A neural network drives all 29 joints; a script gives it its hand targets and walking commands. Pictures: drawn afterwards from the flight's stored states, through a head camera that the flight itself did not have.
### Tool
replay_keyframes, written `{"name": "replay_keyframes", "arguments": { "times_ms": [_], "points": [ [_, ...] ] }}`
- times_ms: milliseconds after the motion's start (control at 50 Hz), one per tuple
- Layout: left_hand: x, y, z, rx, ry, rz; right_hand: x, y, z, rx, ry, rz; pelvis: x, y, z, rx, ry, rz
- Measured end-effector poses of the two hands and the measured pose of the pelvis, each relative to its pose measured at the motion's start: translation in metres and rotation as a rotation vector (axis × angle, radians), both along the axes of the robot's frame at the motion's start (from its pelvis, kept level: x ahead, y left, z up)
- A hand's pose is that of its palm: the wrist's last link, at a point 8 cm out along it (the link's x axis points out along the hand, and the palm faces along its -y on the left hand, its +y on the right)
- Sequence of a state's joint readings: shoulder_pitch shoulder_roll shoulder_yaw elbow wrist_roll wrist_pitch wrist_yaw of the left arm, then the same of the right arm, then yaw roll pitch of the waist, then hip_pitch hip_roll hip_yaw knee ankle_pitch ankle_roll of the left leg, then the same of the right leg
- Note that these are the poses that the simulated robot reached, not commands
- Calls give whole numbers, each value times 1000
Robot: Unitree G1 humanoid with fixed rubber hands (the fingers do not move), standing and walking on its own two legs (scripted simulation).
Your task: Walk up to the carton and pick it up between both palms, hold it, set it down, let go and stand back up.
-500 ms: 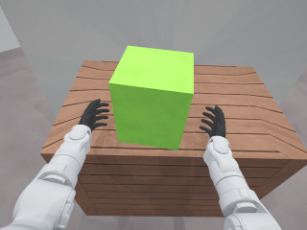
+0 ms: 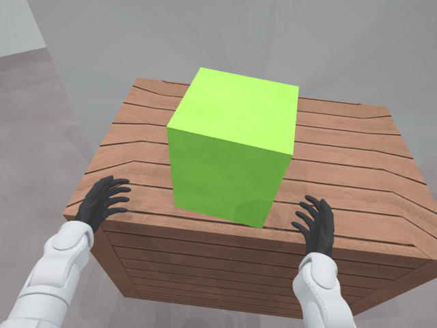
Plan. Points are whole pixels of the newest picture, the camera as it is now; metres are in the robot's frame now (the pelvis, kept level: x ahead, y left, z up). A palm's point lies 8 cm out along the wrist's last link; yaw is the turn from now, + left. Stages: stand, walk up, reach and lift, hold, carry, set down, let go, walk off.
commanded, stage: set down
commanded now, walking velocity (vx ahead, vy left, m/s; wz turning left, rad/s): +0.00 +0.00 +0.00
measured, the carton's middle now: (232, 150) +0.48 -0.05 +0.04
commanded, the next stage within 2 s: none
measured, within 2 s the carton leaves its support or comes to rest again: neither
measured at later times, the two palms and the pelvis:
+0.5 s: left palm (64, 259) +0.26 +0.24 +0.03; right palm (311, 282) +0.20 -0.15 +0.04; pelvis +0.02 +0.04 +0.00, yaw -1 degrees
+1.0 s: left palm (36, 300) +0.20 +0.26 +0.04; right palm (323, 308) +0.16 -0.16 +0.04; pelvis +0.02 +0.04 +0.00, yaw -1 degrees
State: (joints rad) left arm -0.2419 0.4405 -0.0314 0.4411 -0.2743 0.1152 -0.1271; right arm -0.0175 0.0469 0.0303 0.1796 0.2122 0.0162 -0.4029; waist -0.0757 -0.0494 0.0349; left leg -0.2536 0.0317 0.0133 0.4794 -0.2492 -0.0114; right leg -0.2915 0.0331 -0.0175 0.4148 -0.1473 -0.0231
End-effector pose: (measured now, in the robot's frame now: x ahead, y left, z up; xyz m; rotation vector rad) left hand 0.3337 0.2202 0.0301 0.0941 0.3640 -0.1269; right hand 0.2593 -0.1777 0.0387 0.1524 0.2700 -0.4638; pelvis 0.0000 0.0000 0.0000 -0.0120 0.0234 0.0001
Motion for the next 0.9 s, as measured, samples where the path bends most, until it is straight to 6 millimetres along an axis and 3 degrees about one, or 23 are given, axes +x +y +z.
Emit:
{"name": "replay_keyframes", "arguments": {
  "times_ms": [120, 340, 600, 900],
  "points": [
    [-21, 11, -2, 7, 9, -36, -10, 2, 11, -29, -13, 7, 10, 7, 2, -10, -41, -9],
    [-59, 12, 3, -42, -21, -77, -55, 10, -2, -36, 63, 6, 19, 29, 2, -27, -96, -13],
    [-92, 31, 9, -45, -29, -38, -61, 38, 4, -35, 37, 79, 18, 51, 0, -33, -126, -26],
    [-130, 42, 5, -10, 15, 6, -93, 28, -2, -35, 124, 57, 19, 50, 0, -37, -186, -27]
  ]
}}
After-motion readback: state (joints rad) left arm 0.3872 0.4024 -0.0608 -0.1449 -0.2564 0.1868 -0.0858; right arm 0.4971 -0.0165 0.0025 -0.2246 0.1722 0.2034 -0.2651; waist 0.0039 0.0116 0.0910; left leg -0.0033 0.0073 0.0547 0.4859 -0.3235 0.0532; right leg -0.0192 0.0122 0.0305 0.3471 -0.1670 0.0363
